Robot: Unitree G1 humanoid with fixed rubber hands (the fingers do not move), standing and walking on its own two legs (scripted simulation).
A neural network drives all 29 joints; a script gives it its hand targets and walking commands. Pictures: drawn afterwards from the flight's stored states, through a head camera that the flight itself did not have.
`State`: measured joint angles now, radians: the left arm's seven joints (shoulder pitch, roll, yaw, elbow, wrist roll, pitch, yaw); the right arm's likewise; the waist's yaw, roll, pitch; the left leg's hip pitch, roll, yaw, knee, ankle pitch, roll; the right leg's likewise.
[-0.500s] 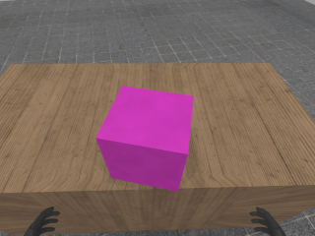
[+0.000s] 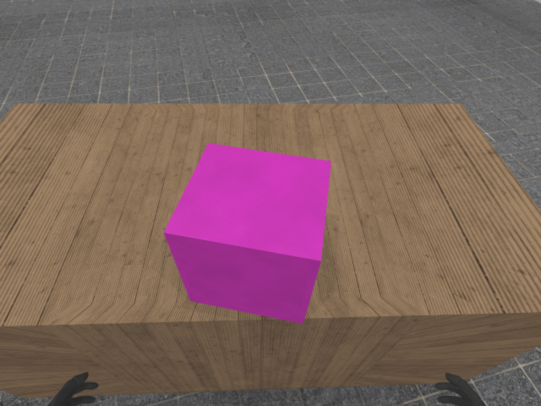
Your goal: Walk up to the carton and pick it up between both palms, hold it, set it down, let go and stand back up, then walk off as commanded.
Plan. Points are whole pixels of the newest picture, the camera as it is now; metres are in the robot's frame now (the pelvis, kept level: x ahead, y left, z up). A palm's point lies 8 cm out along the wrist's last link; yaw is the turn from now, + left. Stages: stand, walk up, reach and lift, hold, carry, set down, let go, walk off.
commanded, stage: stand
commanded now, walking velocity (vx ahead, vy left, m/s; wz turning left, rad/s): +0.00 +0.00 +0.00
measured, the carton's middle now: (256, 235) +0.40 +0.02 -0.02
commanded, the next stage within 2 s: walk up in 0.52 s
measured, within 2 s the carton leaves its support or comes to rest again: neither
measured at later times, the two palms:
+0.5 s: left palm out of the picture +0.11 +0.32 -0.09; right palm out of the picture +0.11 -0.31 -0.10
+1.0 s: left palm out of the picture +0.07 +0.36 -0.10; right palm out of the picture +0.06 -0.33 -0.10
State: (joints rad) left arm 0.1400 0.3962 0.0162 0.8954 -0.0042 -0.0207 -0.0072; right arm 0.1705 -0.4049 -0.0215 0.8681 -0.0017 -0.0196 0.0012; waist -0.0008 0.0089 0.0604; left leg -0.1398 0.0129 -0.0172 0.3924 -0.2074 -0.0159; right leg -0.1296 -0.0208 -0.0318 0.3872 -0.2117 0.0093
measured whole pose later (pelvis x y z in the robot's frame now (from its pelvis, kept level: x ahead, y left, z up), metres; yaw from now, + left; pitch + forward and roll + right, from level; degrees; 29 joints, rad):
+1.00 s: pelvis -0.04 +0.02 -0.01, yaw +3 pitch -2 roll -1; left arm 0.06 0.45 0.06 0.93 0.01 0.04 0.00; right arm 0.17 -0.47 -0.07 0.93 0.00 0.02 -0.02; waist -0.01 0.02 0.13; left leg -0.31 -0.01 -0.03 0.65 -0.30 0.02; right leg -0.24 -0.06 -0.08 0.50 -0.22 0.02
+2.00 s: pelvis -0.06 +0.00 -0.01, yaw +1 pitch -2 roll +0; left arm 0.09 0.42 0.04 0.81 -0.01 0.00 0.00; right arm 0.22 -0.44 -0.04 0.83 -0.01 -0.02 -0.02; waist -0.02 -0.01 0.03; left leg -0.15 0.03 -0.03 0.45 -0.26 -0.04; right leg -0.13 0.01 0.04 0.47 -0.30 0.00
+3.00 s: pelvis -0.07 +0.04 +0.00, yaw +3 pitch -1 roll +0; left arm 0.26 0.44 0.07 0.88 0.04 -0.03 0.07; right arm 0.19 -0.46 -0.10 0.83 -0.06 0.05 0.04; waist 0.01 0.04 0.07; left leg -0.32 0.02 -0.03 0.75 -0.48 0.00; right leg -0.12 -0.07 0.02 0.41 -0.27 0.04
